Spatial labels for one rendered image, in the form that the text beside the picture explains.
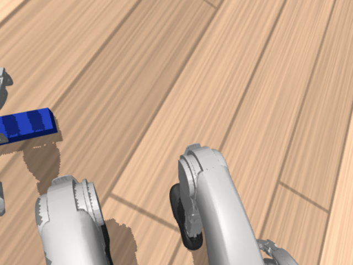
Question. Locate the right robot hand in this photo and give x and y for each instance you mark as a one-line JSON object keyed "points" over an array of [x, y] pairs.
{"points": [[279, 255]]}

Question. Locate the left robot foot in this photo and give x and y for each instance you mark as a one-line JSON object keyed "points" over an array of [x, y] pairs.
{"points": [[107, 243]]}

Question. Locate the carton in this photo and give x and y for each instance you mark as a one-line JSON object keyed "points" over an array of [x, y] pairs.
{"points": [[27, 125]]}

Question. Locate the left robot hand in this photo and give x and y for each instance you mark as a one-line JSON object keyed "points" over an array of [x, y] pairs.
{"points": [[5, 80]]}

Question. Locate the right robot foot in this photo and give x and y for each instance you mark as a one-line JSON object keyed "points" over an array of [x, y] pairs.
{"points": [[191, 243]]}

